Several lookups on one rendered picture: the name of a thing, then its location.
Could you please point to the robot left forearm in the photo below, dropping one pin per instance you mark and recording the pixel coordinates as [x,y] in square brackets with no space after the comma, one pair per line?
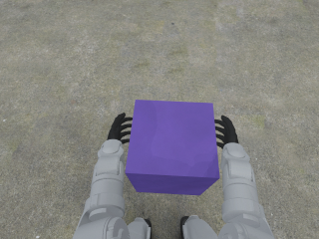
[107,187]

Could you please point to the robot right forearm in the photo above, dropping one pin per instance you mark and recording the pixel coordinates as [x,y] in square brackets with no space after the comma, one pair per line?
[240,197]

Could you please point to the right robot upper arm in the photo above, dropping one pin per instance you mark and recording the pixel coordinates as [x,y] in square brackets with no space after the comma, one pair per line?
[239,230]

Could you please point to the left robot shin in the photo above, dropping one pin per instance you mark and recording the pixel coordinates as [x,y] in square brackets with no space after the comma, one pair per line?
[139,219]

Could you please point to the carton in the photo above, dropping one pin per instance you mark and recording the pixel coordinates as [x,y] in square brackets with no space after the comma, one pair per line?
[172,148]

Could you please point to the right robot hand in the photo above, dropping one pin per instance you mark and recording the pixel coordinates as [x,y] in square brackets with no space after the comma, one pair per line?
[229,132]

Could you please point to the left robot upper arm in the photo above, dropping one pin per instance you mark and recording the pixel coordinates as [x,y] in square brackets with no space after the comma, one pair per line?
[112,227]

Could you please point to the left robot hand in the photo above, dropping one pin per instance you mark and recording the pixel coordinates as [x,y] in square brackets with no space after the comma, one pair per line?
[117,127]

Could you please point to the right robot shin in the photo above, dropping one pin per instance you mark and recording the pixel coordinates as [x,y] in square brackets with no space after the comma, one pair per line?
[192,217]

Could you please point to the robot shin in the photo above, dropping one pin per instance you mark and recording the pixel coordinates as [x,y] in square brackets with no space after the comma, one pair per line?
[139,219]
[192,217]

